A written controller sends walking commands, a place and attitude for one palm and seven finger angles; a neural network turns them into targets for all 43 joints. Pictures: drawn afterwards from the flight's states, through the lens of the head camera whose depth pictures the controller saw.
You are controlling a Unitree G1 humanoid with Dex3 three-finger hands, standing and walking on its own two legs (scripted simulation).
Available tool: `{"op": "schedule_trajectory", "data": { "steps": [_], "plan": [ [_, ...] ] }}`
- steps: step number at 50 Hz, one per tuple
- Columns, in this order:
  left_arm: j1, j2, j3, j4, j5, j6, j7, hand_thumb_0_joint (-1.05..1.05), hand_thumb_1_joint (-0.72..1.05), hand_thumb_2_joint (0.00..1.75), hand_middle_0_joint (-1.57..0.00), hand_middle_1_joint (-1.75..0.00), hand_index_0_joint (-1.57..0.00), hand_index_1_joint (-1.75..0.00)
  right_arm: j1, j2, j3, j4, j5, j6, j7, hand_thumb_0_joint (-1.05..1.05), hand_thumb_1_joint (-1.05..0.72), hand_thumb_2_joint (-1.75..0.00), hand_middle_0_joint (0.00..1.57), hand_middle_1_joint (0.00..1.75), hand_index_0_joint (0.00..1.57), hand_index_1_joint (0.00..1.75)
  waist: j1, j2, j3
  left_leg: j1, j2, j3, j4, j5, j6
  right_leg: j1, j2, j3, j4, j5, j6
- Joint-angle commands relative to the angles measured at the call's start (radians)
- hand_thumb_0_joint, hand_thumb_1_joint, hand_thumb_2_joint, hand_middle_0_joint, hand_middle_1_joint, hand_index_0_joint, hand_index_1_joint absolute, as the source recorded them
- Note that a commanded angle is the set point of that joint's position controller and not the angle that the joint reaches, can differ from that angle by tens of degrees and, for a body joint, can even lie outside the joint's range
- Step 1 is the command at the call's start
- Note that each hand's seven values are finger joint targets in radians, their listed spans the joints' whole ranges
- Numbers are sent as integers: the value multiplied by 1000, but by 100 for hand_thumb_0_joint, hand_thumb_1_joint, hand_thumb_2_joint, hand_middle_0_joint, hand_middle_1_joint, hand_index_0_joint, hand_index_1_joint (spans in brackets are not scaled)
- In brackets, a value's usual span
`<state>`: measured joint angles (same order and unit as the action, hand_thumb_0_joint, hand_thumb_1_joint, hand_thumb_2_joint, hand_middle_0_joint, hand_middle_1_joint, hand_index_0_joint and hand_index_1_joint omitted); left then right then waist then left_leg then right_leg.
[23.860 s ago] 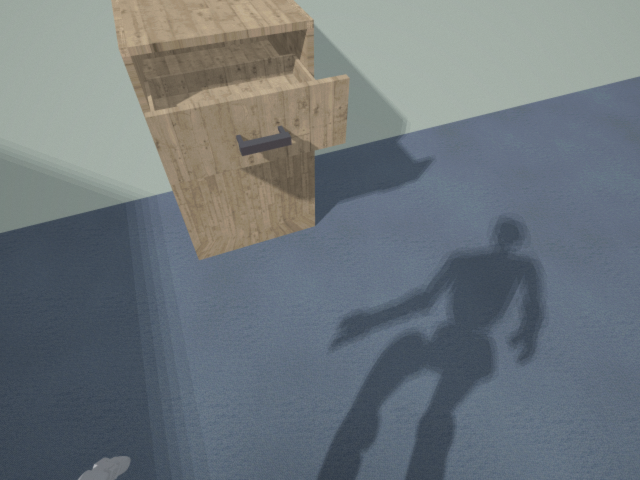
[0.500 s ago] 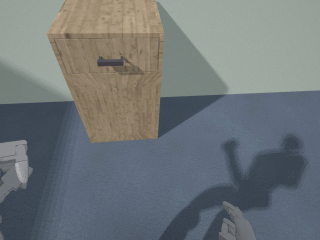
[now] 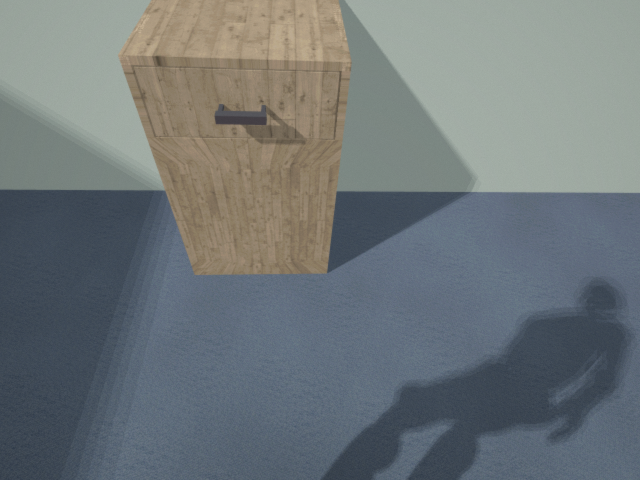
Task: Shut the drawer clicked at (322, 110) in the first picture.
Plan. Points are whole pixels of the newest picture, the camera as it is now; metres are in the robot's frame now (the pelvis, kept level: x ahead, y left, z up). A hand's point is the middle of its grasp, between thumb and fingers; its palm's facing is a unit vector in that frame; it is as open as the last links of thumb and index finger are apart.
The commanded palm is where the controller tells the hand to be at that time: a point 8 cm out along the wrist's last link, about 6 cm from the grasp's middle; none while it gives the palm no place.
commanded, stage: let the arm hang, fingers relaxed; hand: left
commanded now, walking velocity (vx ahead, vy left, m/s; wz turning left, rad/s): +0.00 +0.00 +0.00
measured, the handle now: (241, 113) +0.87 +0.24 -0.05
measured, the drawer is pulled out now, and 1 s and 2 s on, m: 0.00 0.00 0.00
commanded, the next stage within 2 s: look to check the result in 0.68 s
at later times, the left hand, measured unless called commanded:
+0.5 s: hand out of the picture -0.01 +0.18 -0.17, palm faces +0.01 -0.98 -0.18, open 7.2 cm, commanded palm none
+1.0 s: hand out of the picture -0.01 +0.18 -0.17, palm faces +0.02 -0.98 -0.19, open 7.3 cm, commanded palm none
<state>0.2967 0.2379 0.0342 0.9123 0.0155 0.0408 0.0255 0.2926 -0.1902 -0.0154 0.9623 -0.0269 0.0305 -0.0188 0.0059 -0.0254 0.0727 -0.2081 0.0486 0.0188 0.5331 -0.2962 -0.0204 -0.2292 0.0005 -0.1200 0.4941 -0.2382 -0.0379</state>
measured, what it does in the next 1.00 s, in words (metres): stands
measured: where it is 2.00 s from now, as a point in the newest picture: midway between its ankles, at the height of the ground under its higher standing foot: outside the picture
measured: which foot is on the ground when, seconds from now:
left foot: down 0.00-1.00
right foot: down 0.00-1.00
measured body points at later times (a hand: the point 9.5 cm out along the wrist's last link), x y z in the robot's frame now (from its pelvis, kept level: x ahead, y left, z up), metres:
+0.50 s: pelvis -0.01 +0.02 +0.01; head -0.01 +0.01 +0.46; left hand -0.01 +0.23 -0.16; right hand -0.06 -0.18 -0.16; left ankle -0.01 +0.13 -0.74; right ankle +0.02 -0.09 -0.74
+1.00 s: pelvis -0.01 +0.02 +0.01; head +0.00 +0.01 +0.46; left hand -0.01 +0.23 -0.15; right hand -0.04 -0.19 -0.16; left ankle -0.01 +0.13 -0.74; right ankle +0.02 -0.09 -0.74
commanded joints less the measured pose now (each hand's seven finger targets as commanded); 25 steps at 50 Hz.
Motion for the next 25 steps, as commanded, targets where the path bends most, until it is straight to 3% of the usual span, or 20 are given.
{"op": "schedule_trajectory", "data": {
  "steps": [1,3,9,14,25],
  "plan": [
    [-13,80,4,10,-5,-39,-8,0,90,90,-52,-65,-52,-65,19,-96,-12,-18,6,-24,-6,0,-90,-90,20,30,20,30,-5,84,-43,-41,59,-69,-171,54,58,53,-99,143,-159,3,-13],
    [-14,78,1,47,-5,-40,-7,0,90,90,-44,-56,-44,-56,42,-90,-11,8,7,-23,-5,0,-90,-90,20,30,20,30,-8,42,-26,-35,60,-66,-186,44,60,39,-101,140,-176,-26,-11],
    [11,53,-7,129,-6,-43,-1,0,90,90,-20,-30,-20,-30,82,-62,-5,75,8,-27,-9,0,-90,-90,20,30,20,30,-8,-4,7,-15,53,-54,-208,38,62,7,-101,139,-189,-39,-8],
    [20,32,-6,161,-5,-42,5,0,90,90,-20,-30,-20,-30,111,-37,-5,114,8,-26,-11,0,-90,-90,20,30,20,30,-11,5,44,-28,48,-46,-220,-3,62,-23,-99,143,-195,-84,-6],
    [46,-5,0,190,-5,-46,10,0,90,90,-20,-30,-20,-30,142,6,-8,149,8,-36,-19,0,-90,-90,20,30,20,30,-4,51,34,-52,45,-49,-223,16,63,4,-95,140,-169,-35,-8]
  ]
}}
